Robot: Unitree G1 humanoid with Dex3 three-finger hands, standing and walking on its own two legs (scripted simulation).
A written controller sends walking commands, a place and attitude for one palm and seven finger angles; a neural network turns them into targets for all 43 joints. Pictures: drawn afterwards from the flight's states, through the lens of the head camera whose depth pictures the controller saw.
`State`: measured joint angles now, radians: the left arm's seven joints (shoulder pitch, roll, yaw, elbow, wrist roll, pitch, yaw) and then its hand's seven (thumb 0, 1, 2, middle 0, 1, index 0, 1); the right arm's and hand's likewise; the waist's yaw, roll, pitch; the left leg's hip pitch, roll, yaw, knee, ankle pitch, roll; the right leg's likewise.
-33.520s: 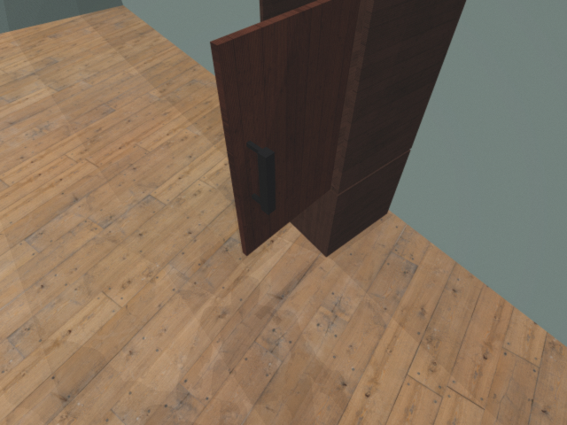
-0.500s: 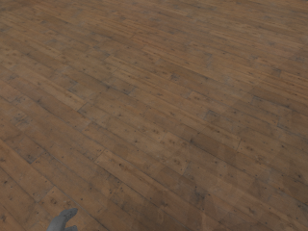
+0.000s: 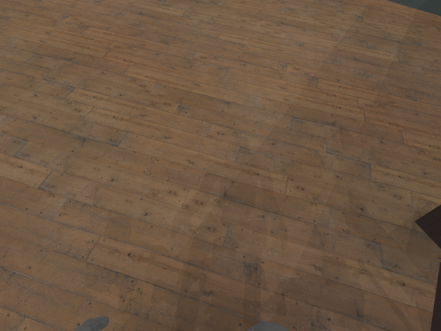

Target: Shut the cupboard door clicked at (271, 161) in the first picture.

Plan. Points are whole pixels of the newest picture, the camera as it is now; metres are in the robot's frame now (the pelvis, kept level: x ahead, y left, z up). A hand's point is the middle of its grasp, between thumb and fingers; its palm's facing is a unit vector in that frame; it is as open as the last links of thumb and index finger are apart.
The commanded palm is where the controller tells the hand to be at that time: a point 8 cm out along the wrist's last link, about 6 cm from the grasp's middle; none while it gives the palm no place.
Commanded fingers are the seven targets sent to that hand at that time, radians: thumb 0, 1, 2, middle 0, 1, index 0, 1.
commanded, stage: turn to face it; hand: left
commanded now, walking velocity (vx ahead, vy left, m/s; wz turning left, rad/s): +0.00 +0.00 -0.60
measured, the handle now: out of the picture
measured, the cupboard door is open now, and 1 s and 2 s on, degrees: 60 60 60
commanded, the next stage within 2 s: take the last steps up to it in 1.64 s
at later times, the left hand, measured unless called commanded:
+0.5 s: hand (136, 315) +0.16 +0.18 -0.18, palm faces -0.25 -0.95 -0.20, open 7.3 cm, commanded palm none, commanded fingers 0.00 0.90 0.90 -0.20 -0.30 -0.20 -0.30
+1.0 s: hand (187, 277) +0.24 +0.08 -0.16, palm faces -0.56 -0.79 -0.25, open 7.3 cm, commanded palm none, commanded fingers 0.00 0.90 0.90 -0.20 -0.30 -0.20 -0.30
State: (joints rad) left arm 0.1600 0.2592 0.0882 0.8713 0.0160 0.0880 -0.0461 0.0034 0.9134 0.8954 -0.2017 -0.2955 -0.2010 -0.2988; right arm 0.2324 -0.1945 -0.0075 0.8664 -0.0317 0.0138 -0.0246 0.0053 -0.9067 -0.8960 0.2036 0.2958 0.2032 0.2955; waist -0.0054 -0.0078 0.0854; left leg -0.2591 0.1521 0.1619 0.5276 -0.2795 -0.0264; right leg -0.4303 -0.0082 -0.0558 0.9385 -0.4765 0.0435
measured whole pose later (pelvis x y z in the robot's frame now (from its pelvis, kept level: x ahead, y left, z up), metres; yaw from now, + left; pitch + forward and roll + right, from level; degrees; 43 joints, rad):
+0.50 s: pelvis +0.04 +0.00 -0.01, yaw -18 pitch +2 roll -1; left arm 0.20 0.26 0.07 0.89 0.01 0.07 -0.02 0.00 0.91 0.89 -0.21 -0.30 -0.21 -0.30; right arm 0.16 -0.22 -0.02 0.84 -0.02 0.01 -0.02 0.01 -0.91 -0.90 0.20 0.30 0.20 0.29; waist 0.01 -0.05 0.06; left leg -0.33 0.05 0.06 0.60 -0.29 0.00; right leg -0.37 0.06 0.10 0.73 -0.45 0.01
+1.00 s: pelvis +0.04 -0.03 -0.01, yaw -35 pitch +1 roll +0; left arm 0.16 0.23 0.05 0.87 0.02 0.05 -0.01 0.00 0.91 0.90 -0.20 -0.30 -0.20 -0.30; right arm 0.21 -0.28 -0.05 0.90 -0.01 0.07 -0.02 0.01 -0.91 -0.90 0.20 0.30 0.20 0.29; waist -0.02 0.03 0.08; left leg -0.48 0.09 0.05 1.05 -0.45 -0.09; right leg -0.28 0.01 0.02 0.54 -0.28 0.00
